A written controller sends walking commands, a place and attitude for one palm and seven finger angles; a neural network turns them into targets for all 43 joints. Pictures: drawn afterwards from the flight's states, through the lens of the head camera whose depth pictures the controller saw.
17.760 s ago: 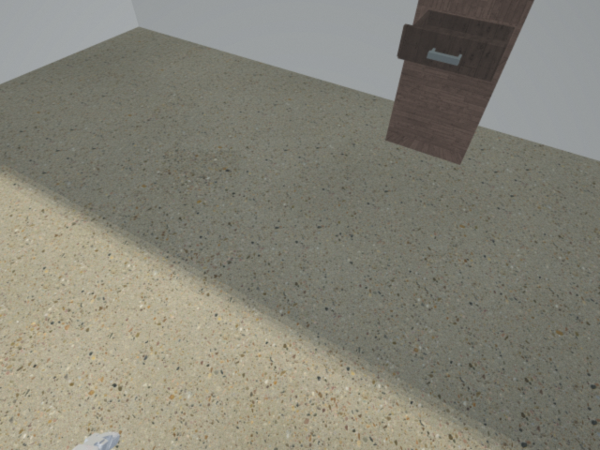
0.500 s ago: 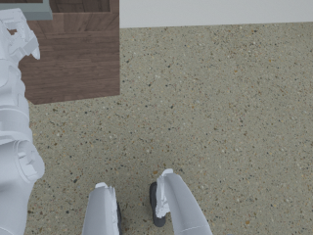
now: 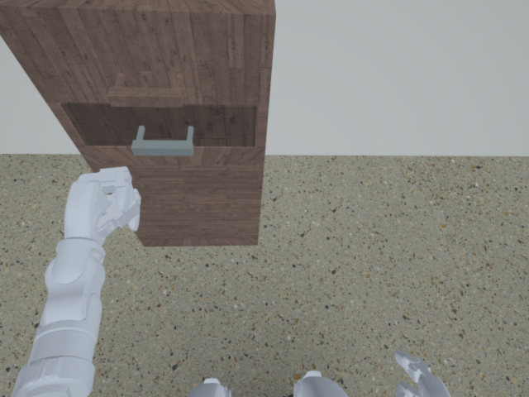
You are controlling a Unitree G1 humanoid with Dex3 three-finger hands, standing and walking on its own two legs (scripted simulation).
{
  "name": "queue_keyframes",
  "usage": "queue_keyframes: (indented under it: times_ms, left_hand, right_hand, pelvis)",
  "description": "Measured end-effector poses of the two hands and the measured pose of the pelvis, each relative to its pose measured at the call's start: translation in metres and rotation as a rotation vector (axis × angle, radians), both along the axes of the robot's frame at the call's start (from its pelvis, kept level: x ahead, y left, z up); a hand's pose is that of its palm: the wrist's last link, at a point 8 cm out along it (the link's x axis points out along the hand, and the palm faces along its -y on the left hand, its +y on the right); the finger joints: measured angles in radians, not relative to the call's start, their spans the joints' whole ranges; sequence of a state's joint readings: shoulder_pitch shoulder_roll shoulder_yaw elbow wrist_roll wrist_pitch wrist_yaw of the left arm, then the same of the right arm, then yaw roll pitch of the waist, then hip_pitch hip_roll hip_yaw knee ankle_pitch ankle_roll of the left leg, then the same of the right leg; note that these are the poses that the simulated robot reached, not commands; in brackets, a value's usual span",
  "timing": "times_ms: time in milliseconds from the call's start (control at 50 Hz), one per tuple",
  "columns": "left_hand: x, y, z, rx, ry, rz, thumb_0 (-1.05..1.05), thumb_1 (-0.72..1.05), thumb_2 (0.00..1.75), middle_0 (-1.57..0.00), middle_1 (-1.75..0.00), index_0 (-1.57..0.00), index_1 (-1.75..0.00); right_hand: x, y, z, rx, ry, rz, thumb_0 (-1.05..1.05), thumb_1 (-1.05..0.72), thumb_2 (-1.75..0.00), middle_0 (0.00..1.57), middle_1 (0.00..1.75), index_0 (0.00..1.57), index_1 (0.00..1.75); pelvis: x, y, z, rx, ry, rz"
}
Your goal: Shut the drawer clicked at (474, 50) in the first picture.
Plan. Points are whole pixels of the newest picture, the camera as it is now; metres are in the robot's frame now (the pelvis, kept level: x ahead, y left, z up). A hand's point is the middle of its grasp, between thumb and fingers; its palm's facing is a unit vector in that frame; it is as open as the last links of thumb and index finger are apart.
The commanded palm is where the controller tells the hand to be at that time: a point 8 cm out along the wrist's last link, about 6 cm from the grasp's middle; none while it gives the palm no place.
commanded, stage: draw the hand back to the body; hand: left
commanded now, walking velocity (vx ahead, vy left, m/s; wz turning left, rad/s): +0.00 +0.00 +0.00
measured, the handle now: (164, 139) +0.61 +0.21 -0.06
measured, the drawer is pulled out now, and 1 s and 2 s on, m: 0.00 0.00 0.00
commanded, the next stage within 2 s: step back with the hand held close in 0.90 s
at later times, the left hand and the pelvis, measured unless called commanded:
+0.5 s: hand (42, 264) +0.25 +0.22 +0.17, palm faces +0.30 -0.90 -0.32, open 3.3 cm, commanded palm +0.19 +0.26 +0.19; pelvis +0.01 -0.01 +0.06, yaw +1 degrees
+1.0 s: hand out of the picture +0.18 +0.23 +0.22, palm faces +0.41 -0.82 -0.39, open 3.3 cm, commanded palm +0.13 +0.27 +0.24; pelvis +0.00 -0.01 +0.06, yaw +1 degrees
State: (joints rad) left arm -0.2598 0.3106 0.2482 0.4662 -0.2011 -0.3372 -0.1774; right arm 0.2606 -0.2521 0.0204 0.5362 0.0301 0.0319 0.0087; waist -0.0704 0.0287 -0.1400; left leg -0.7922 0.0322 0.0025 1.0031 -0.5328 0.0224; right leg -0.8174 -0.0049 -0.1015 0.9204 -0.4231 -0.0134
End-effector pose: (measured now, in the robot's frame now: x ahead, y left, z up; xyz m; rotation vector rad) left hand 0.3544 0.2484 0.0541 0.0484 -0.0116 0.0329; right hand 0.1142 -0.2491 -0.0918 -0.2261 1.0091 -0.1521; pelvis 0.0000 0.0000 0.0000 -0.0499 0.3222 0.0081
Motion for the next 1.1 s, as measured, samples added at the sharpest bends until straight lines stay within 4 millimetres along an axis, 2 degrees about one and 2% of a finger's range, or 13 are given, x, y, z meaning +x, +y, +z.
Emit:
queue_keyframes:
  times_ms: [40, 80, 220, 400, 540, 760, 840, 980, 1040, 1100]
  left_hand:
    - [-0.012, -0.001, 0.010, -0.002, -0.004, -0.014, 0.01, 0.91, 0.90, -1.40, -1.60, -1.40, -1.60]
    - [-0.025, -0.002, 0.019, 0.069, 0.032, 0.004, 0.01, 0.90, 0.90, -1.40, -1.60, -1.40, -1.60]
    - [-0.073, 0.005, 0.051, 0.217, 0.139, 0.155, 0.01, 0.90, 0.90, -1.40, -1.60, -1.40, -1.60]
    - [-0.118, 0.013, 0.104, 0.256, 0.065, 0.267, 0.01, 0.90, 0.90, -1.40, -1.60, -1.40, -1.60]
    - [-0.155, 0.013, 0.137, 0.301, -0.003, 0.297, 0.01, 0.90, 0.90, -1.40, -1.60, -1.40, -1.60]
    - [-0.211, 0.018, 0.191, 0.431, -0.143, 0.365, 0.01, 0.90, 0.90, -1.40, -1.60, -1.40, -1.60]
    - [-0.220, 0.019, 0.192, 0.435, -0.156, 0.385, 0.01, 0.90, 0.90, -1.40, -1.60, -1.41, -1.60]
    - [-0.219, 0.017, 0.179, 0.397, -0.124, 0.379, 0.01, 0.90, 0.90, -1.40, -1.60, -1.41, -1.60]
    - [-0.218, 0.015, 0.180, 0.399, -0.138, 0.365, 0.01, 0.90, 0.90, -1.40, -1.60, -1.41, -1.60]
    - [-0.216, 0.020, 0.191, 0.440, -0.190, 0.361, 0.01, 0.89, 0.90, -1.40, -1.60, -1.41, -1.60]
  right_hand:
    - [0.010, 0.000, 0.008, 0.003, -0.045, 0.003, 0.01, -0.90, -0.90, 0.20, 0.30, 0.20, 0.30]
    - [0.018, 0.000, 0.016, 0.006, -0.075, -0.005, 0.01, -0.90, -0.90, 0.20, 0.30, 0.20, 0.30]
    - [0.046, 0.012, 0.046, 0.020, -0.179, 0.006, 0.01, -0.90, -0.90, 0.20, 0.30, 0.20, 0.30]
    - [0.073, 0.027, 0.070, 0.043, -0.288, 0.090, 0.01, -0.90, -0.90, 0.20, 0.30, 0.20, 0.30]
    - [0.082, 0.031, 0.078, 0.060, -0.336, 0.128, 0.01, -0.90, -0.90, 0.20, 0.30, 0.20, 0.30]
    - [0.077, 0.026, 0.079, 0.059, -0.366, 0.144, 0.01, -0.90, -0.90, 0.20, 0.30, 0.20, 0.30]
    - [0.072, 0.024, 0.078, 0.056, -0.367, 0.140, 0.01, -0.90, -0.90, 0.20, 0.30, 0.20, 0.30]
    - [0.061, 0.022, 0.077, 0.044, -0.366, 0.129, 0.01, -0.90, -0.90, 0.20, 0.30, 0.20, 0.30]
    - [0.056, 0.021, 0.078, 0.042, -0.372, 0.120, 0.01, -0.90, -0.90, 0.20, 0.30, 0.20, 0.30]
    - [0.052, 0.020, 0.079, 0.041, -0.360, 0.114, 0.01, -0.90, -0.90, 0.20, 0.30, 0.20, 0.30]
  pelvis:
    - [0.001, 0.000, 0.005, 0.004, -0.027, -0.001]
    - [0.002, -0.001, 0.011, 0.014, -0.060, -0.004]
    - [0.006, -0.002, 0.036, 0.034, -0.187, -0.002]
    - [0.009, -0.006, 0.054, 0.042, -0.306, 0.007]
    - [0.012, -0.009, 0.061, 0.043, -0.354, 0.007]
    - [0.010, -0.013, 0.063, 0.038, -0.388, 0.009]
    - [0.005, -0.014, 0.063, 0.039, -0.397, 0.012]
    - [-0.001, -0.014, 0.062, 0.041, -0.405, 0.008]
    - [-0.002, -0.014, 0.062, 0.041, -0.409, 0.004]
    - [-0.004, -0.013, 0.063, 0.037, -0.390, 0.010]
